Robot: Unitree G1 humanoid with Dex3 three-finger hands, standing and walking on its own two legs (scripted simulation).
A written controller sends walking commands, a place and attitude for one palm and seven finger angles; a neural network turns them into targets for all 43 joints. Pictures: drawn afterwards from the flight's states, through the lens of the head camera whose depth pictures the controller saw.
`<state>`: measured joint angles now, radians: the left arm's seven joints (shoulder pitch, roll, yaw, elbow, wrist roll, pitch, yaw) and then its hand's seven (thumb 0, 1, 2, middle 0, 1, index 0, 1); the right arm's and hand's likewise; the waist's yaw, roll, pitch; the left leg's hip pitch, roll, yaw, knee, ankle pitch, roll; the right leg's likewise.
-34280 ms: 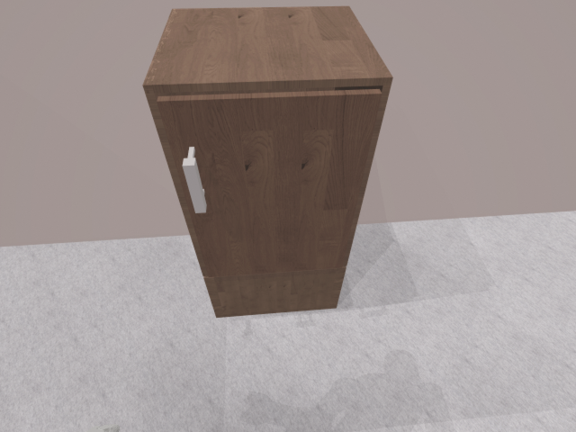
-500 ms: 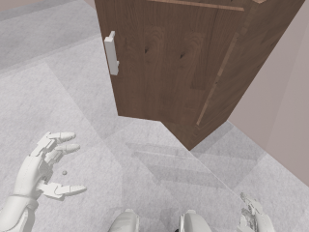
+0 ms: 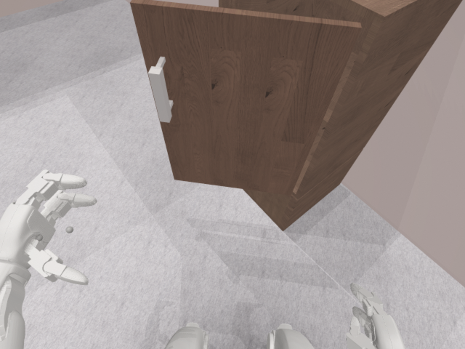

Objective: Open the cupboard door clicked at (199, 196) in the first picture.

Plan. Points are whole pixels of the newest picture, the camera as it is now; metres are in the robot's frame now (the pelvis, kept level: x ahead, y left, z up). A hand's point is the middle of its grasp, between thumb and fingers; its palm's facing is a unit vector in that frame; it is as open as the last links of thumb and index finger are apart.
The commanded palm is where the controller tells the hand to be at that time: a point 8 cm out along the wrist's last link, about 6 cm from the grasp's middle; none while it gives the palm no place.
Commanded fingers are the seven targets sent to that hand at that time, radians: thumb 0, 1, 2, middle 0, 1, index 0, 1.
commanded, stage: raise the hand with hooked fingers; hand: left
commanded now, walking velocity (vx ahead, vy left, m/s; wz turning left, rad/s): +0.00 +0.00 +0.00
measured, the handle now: (163, 90) +0.62 +0.20 +0.04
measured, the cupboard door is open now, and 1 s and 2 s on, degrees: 43 43 43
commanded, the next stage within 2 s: move the hooked fingers beside the handle in 0.56 s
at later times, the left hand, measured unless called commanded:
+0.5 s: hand (75, 227) +0.28 +0.26 +0.06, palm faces -0.07 -1.00 -0.05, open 14.0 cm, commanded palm +0.26 +0.32 +0.06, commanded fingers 0.00 -0.50 0.30 -0.30 -1.20 -0.30 -1.20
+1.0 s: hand (84, 194) +0.34 +0.27 +0.06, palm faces -0.08 -1.00 -0.02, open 14.0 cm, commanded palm +0.32 +0.32 +0.06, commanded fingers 0.00 -0.50 0.30 -0.30 -1.20 -0.30 -1.20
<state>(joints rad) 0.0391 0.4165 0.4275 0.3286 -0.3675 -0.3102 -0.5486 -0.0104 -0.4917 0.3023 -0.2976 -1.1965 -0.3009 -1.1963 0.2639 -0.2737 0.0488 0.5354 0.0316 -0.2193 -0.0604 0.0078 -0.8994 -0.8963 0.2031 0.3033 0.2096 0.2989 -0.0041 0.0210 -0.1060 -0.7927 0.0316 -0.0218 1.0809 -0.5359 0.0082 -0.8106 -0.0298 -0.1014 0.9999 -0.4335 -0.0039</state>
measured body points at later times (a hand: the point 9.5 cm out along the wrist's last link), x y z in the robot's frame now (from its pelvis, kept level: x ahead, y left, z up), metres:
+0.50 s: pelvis +0.00 +0.00 +0.00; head +0.07 +0.01 +0.45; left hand +0.28 +0.32 +0.06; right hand +0.14 -0.26 -0.07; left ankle -0.01 +0.11 -0.67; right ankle +0.03 -0.12 -0.67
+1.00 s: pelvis -0.01 +0.01 +0.00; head +0.08 +0.02 +0.44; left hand +0.33 +0.32 +0.06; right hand +0.13 -0.25 -0.08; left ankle -0.01 +0.11 -0.67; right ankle +0.03 -0.12 -0.67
